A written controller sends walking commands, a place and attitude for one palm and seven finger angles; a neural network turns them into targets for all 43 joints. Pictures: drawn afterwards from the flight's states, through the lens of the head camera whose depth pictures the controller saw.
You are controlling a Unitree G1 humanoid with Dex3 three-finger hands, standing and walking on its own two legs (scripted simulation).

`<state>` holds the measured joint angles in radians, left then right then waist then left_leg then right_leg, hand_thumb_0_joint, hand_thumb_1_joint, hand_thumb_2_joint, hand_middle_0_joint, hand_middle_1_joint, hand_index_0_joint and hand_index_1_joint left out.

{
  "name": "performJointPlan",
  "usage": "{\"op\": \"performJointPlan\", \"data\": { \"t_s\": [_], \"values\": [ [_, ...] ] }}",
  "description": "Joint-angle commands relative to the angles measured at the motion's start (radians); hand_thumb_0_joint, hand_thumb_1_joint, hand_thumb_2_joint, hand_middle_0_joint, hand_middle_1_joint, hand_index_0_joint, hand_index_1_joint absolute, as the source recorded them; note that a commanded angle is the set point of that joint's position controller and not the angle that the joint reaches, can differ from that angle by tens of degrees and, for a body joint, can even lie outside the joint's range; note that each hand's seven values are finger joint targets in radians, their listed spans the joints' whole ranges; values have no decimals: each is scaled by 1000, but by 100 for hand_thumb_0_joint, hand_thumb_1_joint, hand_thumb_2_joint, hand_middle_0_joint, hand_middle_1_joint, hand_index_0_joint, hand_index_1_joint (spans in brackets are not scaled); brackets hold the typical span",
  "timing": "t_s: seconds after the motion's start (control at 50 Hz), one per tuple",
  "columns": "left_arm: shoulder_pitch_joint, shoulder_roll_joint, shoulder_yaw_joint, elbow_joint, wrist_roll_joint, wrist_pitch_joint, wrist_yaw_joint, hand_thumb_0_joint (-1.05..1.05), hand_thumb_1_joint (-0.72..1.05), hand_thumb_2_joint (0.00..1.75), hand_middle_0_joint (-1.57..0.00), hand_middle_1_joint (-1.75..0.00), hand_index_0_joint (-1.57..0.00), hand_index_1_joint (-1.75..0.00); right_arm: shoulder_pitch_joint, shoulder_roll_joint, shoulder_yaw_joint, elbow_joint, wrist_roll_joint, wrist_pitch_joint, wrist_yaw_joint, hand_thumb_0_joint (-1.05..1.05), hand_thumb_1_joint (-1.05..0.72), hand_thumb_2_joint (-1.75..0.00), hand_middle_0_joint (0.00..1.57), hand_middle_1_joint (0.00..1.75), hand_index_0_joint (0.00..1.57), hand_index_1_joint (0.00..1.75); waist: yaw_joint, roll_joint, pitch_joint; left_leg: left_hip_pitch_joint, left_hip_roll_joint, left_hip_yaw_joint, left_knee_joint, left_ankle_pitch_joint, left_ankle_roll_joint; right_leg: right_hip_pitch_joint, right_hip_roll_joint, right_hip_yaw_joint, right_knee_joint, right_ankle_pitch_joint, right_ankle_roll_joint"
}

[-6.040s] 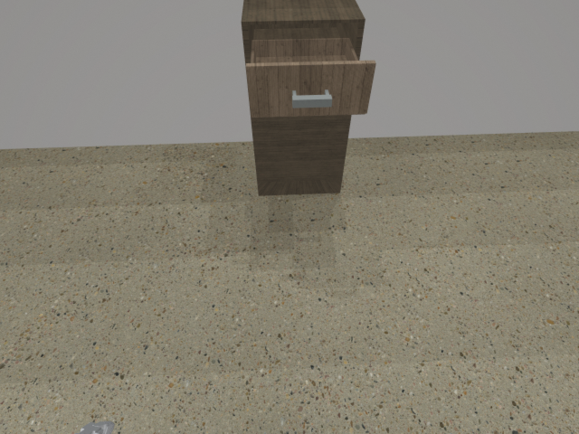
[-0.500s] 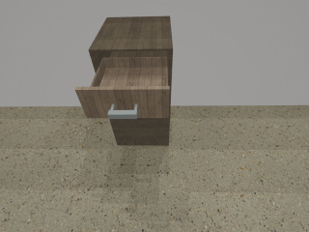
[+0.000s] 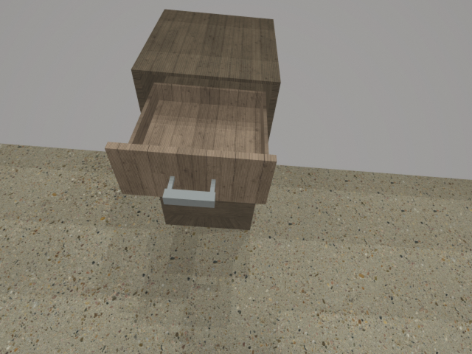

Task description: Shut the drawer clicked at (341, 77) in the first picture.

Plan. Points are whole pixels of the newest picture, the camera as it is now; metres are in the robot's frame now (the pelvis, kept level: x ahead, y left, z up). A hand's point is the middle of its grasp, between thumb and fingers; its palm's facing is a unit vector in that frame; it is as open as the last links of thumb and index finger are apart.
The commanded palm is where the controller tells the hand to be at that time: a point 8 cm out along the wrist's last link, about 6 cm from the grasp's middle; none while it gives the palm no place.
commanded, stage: take the last steps up to it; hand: left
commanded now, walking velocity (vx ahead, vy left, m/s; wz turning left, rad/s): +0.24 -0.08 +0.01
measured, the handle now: (191, 190) +0.45 +0.14 -0.04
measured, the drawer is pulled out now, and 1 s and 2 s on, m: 0.30 0.30 0.30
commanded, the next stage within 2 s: come to a stop and stand still in 0.26 s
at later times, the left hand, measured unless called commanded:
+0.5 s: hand (178, 327) +0.19 +0.12 -0.15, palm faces +0.07 -0.97 -0.24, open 7.2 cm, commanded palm none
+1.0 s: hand out of the picture +0.13 +0.14 -0.17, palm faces +0.08 -0.98 -0.20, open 7.4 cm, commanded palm none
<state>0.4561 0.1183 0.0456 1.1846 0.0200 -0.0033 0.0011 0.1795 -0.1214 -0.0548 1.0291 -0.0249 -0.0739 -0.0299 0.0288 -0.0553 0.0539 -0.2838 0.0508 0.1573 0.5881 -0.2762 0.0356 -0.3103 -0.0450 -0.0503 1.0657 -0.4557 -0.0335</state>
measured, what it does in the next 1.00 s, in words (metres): walks ahead: right foot, then left foot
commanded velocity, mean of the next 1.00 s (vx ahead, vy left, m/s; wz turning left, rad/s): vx -0.01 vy -0.02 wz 0.01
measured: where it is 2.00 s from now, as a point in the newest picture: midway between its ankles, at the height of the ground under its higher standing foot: outside the picture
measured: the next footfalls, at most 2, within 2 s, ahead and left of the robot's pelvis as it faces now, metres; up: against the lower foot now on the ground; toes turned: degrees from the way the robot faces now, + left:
right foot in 0.32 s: +0.21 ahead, -0.16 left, +0.00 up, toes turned -7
left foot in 0.74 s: +0.21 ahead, +0.07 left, +0.00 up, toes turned +4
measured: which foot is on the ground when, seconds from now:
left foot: down 0.00-0.34, up 0.36-0.72, down 0.74-1.00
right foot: up 0.00-0.30, down 0.32-0.74, up 0.76-1.00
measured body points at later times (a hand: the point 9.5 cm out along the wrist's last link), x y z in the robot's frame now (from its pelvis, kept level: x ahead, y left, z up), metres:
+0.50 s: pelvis +0.14 -0.06 +0.01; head +0.15 -0.09 +0.46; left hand +0.19 +0.17 -0.13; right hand +0.13 -0.29 -0.16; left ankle +0.11 +0.07 -0.68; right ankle +0.17 -0.15 -0.73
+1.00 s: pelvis +0.13 -0.04 +0.01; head +0.15 -0.03 +0.46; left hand +0.13 +0.20 -0.15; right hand +0.23 -0.25 -0.14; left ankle +0.17 +0.07 -0.73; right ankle +0.08 -0.17 -0.71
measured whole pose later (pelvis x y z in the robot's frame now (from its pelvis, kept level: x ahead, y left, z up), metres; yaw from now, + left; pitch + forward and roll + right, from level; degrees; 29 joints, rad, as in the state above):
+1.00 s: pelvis +0.13 -0.04 +0.01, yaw +1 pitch +0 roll +1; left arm 0.26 0.18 0.03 1.10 0.01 0.04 0.02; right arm 0.12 -0.13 -0.02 1.05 -0.02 0.01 -0.04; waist 0.03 -0.03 0.04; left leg -0.25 -0.01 0.07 0.41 -0.16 0.03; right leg -0.22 -0.04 -0.01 0.68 -0.45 0.02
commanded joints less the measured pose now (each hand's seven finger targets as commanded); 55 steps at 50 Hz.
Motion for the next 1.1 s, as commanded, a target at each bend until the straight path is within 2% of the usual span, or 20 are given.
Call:
{"op": "performJointPlan", "data": {
  "t_s": [0.0, 0.06, 0.22, 0.26, 0.28, 0.3, 0.32, 0.34, 0.4, 0.46, 0.58, 0.66, 0.68, 0.72, 0.76, 0.84, 0.96, 1.02, 1.06, 1.08],
  "values": [
    [-47, 34, 16, -113, 13, -17, -10, 0, 90, 90, -20, -30, -20, -30, 156, -114, -13, 12, 0, -3, -4, 0, -90, -90, 20, 30, 20, 30, -29, 158, 60, 30, 278, -280, -417, 45, 133, -223, -87, 41, 59, 132, 20],
    [-43, 34, 15, -129, 9, -4, -14, 0, 90, 90, -20, -30, -20, -30, 127, -134, -12, -4, 3, -5, 2, 0, -90, -90, 20, 30, 20, 30, 0, 177, 60, -2, 230, -189, -441, 76, 129, -186, -83, 9, -76, 192, 35],
    [-222, 82, 23, -212, 9, -12, -19, 0, 90, 90, -20, -30, -20, -30, 160, -181, -37, 6, -9, 23, 11, 0, -90, -90, 20, 30, 20, 30, -34, 161, 62, 39, 234, -179, -352, 20, 116, -56, -37, -57, -415, 212, 45],
    [-156, 101, 30, -189, 10, -22, -15, 0, 90, 90, -20, -30, -20, -30, 157, -168, -33, 13, -7, 30, 11, 0, -90, -90, 20, 30, 20, 30, 2, 122, 31, -3, 193, -154, -232, 9, 72, 103, -5, -81, -529, 270, 40],
    [-71, 143, 36, -160, 11, -35, -11, 0, 90, 90, -20, -30, -20, -30, 159, -147, -25, 15, -2, 29, 14, 0, -90, -90, 20, 30, 20, 30, 39, 45, -17, -43, 126, -94, -75, -13, 32, 233, -31, -29, -605, 276, 26],
    [6, 231, 52, -134, 15, -49, -2, 0, 90, 90, -20, -30, -20, -30, 187, -81, -12, 5, 7, 26, 20, 0, -90, -90, 20, 30, 20, 30, 57, -168, -79, -213, 19, 0, 177, -165, -15, 388, -227, 224, -680, 302, -47],
    [68, 292, 55, -131, 1, -46, 4, 0, 90, 90, -20, -30, -20, -30, 153, -81, -1, -30, 12, 32, 21, 0, -90, -90, 20, 30, 20, 30, 76, -240, -112, -289, -28, -41, 393, -379, -23, 393, -365, 416, -797, 376, -137],
    [36, 271, 50, -131, -3, -51, 12, 0, 90, 90, -20, -30, -20, -30, 149, -104, -8, -30, 11, 44, 16, 0, -90, -90, 20, 30, 20, 30, 56, -260, -123, -273, -6, -118, 508, -345, -17, 325, -368, 436, -831, 397, -164],
    [-177, 159, 15, -175, -1, -51, 28, 0, 90, 90, -20, -30, -20, -30, 158, -69, 6, 24, 12, 51, 6, 0, -90, -90, 20, 30, 20, 30, -26, -17, -59, -160, 46, -160, 457, -175, -54, 153, -285, 184, -750, 805, -149],
    [-216, 164, 17, -185, 5, -37, 41, 0, 90, 90, -20, -30, -20, -30, 187, -39, 15, 47, 23, 81, 1, 0, -90, -90, 20, 30, 20, 30, -41, -43, -79, -55, 11, -123, 261, -149, -77, 118, -254, 84, -705, 979, -141],
    [-188, 215, 39, -179, 6, 3, 50, 0, 90, 90, -20, -30, -20, -30, 85, -91, -8, -12, 19, 110, 3, 0, -90, -90, 20, 30, 20, 30, -4, -96, -60, -74, -23, -126, 184, -131, -79, 151, -283, 135, -682, 922, -174],
    [-225, 217, 42, -189, 3, 17, 48, 0, 90, 90, -20, -30, -20, -30, 110, -92, -11, -12, 18, 105, 3, 0, -90, -90, 20, 30, 20, 30, -41, -95, -64, 91, -22, -117, -58, 57, -68, 59, -237, 116, -629, 685, -112],
    [-221, 196, 38, -189, -2, 20, 47, 0, 90, 90, -20, -30, -20, -30, 127, -103, -10, -5, 15, 96, 4, 0, -90, -90, 20, 30, 20, 30, -47, -33, -71, 163, 8, -134, -151, 178, -55, 20, -190, 98, -579, 560, -72],
    [-166, 115, 20, -194, -9, 30, 45, 0, 90, 90, -20, -30, -20, -30, 86, -199, -14, -41, 5, 82, 1, 0, -90, -90, 20, 30, 20, 30, -17, 275, -72, 78, 265, -383, -279, 494, 86, 12, -5, -27, -393, 51, 33],
    [-169, 132, 16, -176, -4, 43, 48, 0, 90, 90, -20, -30, -20, -30, 15, -184, -4, -53, 4, 72, -16, 0, -90, -90, 20, 30, 20, 30, -13, 268, -54, -4, 275, -426, -351, 367, 152, 11, 15, 77, -167, -101, 39],
    [-130, 116, 4, -130, -2, 33, 29, 0, 90, 90, -20, -30, -20, -30, -37, -162, 7, -43, 10, 66, -18, 0, -90, -90, 20, 30, 20, 30, -1, 158, -68, 89, 207, -328, -336, 254, 134, -25, 6, 77, -204, -1, 54],
    [-130, 101, -13, -110, -5, 25, 27, 0, 90, 90, -20, -30, -20, -30, 37, -179, -8, 18, 11, 69, -11, 0, -90, -90, 20, 30, 20, 30, -35, 182, -81, 183, 186, -340, -324, 210, 109, 47, 6, 34, -508, 43, 54],
    [-79, 127, -18, -73, -2, 3, 36, 0, 90, 90, -20, -30, -20, -30, 41, -131, 0, 29, 25, 67, -6, 0, -90, -90, 20, 30, 20, 30, -31, 66, -55, 106, 85, -253, -239, 156, 13, 160, -46, 112, -760, 280, 29],
    [-63, 141, -36, -105, 22, -9, 68, 0, 90, 90, -20, -30, -20, -30, 19, -194, 7, -37, 22, 60, 9, 0, -90, -90, 20, 30, 20, 30, -27, 66, 29, 99, 55, -172, -83, 181, -37, 37, -59, 136, -744, 285, 14],
    [-135, 158, -32, -145, 9, -15, 65, 0, 90, 90, -20, -30, -20, -30, 62, -141, 5, -46, 12, 69, 18, 0, -90, -90, 20, 30, 20, 30, -72, -4, -9, 52, 46, -182, -97, -19, -29, 17, -54, 119, -734, 45, -2]
  ]
}}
